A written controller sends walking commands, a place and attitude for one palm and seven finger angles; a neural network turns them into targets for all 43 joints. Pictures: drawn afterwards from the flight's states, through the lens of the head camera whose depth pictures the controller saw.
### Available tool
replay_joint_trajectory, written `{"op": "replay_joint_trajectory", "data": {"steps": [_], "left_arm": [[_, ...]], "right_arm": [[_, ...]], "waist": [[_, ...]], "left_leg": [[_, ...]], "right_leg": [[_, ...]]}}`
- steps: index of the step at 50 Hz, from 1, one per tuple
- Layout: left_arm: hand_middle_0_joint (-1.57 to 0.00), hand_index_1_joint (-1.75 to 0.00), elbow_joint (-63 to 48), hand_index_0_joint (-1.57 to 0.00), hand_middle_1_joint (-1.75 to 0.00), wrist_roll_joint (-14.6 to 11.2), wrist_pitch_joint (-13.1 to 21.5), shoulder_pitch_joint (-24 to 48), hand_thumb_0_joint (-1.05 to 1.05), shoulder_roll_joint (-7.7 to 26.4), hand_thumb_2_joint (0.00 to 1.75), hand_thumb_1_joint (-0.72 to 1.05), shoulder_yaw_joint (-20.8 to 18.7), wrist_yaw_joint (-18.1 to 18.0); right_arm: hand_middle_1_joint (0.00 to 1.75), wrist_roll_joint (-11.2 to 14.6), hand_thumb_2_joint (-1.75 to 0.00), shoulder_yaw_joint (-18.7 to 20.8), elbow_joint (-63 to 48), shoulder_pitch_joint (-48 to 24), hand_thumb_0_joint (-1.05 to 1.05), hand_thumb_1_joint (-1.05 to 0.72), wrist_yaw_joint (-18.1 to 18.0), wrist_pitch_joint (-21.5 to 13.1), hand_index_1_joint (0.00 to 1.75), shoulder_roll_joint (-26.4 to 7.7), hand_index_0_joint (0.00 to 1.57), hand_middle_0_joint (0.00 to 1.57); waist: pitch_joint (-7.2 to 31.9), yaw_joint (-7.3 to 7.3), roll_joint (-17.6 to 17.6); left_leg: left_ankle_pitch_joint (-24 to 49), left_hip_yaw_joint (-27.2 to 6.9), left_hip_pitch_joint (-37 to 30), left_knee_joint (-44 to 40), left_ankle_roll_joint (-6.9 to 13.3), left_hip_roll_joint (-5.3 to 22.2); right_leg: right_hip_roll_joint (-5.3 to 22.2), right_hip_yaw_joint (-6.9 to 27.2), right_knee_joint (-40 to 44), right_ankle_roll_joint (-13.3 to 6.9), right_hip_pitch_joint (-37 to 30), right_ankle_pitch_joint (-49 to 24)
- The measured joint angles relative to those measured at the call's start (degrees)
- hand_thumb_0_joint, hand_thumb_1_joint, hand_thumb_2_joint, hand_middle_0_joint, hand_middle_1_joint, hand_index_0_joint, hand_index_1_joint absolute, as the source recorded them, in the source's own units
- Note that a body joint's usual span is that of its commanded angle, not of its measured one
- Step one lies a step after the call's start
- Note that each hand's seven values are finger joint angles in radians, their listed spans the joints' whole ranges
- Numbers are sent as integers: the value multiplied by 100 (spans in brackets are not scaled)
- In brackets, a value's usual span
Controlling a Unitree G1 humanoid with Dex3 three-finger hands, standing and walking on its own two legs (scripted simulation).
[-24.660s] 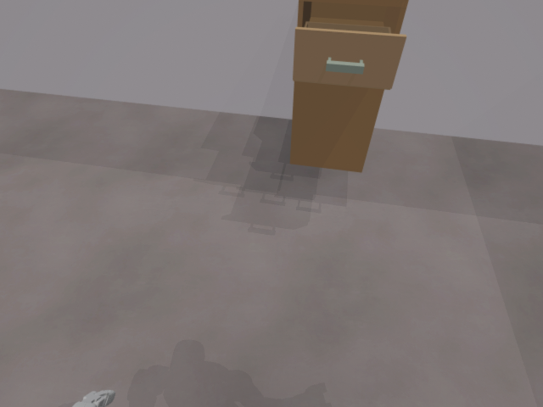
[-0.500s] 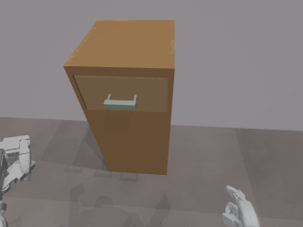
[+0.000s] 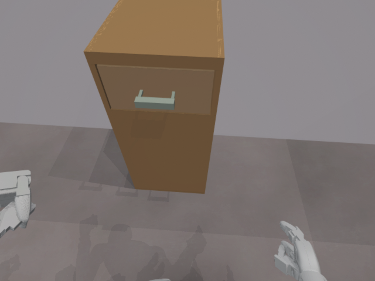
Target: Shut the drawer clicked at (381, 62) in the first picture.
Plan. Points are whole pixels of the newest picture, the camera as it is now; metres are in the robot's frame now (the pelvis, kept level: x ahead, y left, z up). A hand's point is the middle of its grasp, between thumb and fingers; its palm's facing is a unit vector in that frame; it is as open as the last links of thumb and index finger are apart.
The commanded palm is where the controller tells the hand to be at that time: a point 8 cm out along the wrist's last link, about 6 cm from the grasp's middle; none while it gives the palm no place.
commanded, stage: step back with the hand held close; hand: left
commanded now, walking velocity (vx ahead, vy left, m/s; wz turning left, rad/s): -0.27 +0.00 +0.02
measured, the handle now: (156, 98) +0.64 +0.15 -0.02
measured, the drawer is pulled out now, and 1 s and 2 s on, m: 0.00 0.00 0.00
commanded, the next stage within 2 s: stop stepping back and stand still in 0.70 s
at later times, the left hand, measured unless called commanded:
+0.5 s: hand (3, 269) +0.11 +0.23 +0.17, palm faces +0.37 -0.79 -0.49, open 3.3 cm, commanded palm +0.04 +0.27 +0.18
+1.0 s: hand out of the picture +0.00 +0.22 +0.17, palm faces +0.32 -0.84 -0.44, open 3.3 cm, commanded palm -0.04 +0.26 +0.18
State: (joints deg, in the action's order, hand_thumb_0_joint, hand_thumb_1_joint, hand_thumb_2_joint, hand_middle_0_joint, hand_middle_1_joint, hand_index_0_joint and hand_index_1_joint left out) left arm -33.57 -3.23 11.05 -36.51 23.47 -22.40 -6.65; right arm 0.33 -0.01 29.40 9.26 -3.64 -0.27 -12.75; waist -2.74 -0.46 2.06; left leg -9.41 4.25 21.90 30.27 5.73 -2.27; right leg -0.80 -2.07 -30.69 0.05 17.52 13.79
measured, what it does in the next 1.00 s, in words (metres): walks backwards: right foot, then right foot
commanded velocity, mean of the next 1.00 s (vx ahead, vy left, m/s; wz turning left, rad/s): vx -0.24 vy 0.00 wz -0.04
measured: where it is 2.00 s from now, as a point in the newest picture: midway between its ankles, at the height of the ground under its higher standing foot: outside the picture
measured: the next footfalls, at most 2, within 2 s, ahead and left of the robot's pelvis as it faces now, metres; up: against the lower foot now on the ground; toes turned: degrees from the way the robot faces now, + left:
right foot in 0.42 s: -0.06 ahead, -0.13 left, +0.00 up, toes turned +9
right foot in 0.90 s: -0.16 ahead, -0.12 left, +0.00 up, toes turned -1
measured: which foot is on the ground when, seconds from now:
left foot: down 0.00-0.90, up 0.92-1.00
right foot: down 0.00-0.30, up 0.32-0.40, down 0.42-0.66, up 0.68-0.88, down 0.90-1.00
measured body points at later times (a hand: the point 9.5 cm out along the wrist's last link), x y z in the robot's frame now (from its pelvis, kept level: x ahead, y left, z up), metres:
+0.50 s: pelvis -0.07 -0.02 -0.01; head -0.02 +0.00 +0.44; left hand +0.09 +0.27 +0.19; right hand +0.13 -0.24 -0.09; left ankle +0.07 +0.06 -0.73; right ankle -0.10 -0.14 -0.73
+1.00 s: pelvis -0.17 -0.02 +0.00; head -0.16 +0.01 +0.45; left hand -0.02 +0.26 +0.19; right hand +0.00 -0.25 -0.08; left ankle -0.10 +0.07 -0.70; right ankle -0.23 -0.13 -0.73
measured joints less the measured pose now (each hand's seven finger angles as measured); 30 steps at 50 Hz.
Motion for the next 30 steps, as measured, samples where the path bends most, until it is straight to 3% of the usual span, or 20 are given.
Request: {"op": "replay_joint_trajectory", "data": {"steps": [8,13,18,22,25,28,30], "left_arm": [[-140,-160,-139,-141,-159,118,114,76,2,-143,90,89,127,-34],[-140,-160,-347,-141,-159,148,307,97,2,1,90,88,-2,-86],[-140,-160,-185,-141,-159,224,409,221,2,196,90,88,-235,-32],[-140,-160,-164,-141,-159,81,476,138,2,166,90,88,-369,-15],[-140,-160,-195,-141,-159,-20,551,54,2,41,90,89,-182,-5],[-141,-160,-298,-141,-159,12,598,-62,2,28,90,88,65,-8],[-141,-160,-339,-141,-159,42,603,-113,2,64,90,88,112,-11]], "right_arm": [[30,-81,-90,-26,98,199,1,-90,9,-145,30,16,20,20],[30,-110,-90,-10,195,250,1,-90,-7,-216,30,-14,21,21],[30,-133,-90,88,263,277,1,-90,-15,-280,30,16,20,20],[30,-137,-90,117,334,146,1,-90,54,-342,30,59,20,20],[30,-99,-90,134,461,-39,1,-90,132,-329,30,96,20,20],[30,-46,-90,105,579,43,1,-90,149,-288,30,138,20,20],[30,-62,-90,90,600,131,1,-90,105,-238,30,138,20,21]], "waist": [[-42,18,-55],[-110,48,-118],[8,161,-93],[150,100,-90],[-11,66,-33],[98,32,-169],[292,74,-227]], "left_leg": [[-165,-197,308,199,-60,5],[252,-233,392,132,-36,45],[359,-263,618,203,6,46],[624,-200,950,58,-93,146],[528,-275,938,-82,-260,257],[109,-324,762,234,-387,228],[261,-362,487,115,-296,198]], "right_leg": [[-145,-3,31,-40,151,-113],[-221,8,6,-42,249,-272],[-402,371,-714,17,113,424],[-466,485,-230,-129,-299,982],[-578,455,33,-145,-308,527],[-549,468,206,-131,-405,392],[-529,473,248,-103,-399,382]]}}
